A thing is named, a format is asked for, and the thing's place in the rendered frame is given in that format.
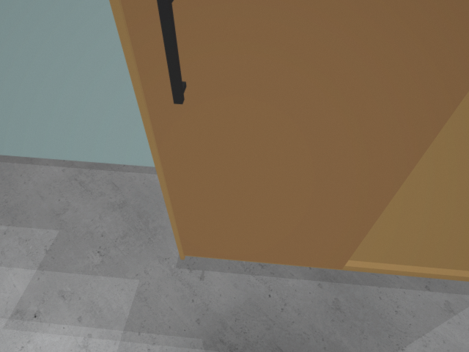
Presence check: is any wardrobe door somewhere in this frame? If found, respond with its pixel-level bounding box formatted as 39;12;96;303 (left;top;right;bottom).
349;92;469;271
121;0;469;269

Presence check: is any handle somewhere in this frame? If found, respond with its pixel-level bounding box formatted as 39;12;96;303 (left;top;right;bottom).
157;0;186;104

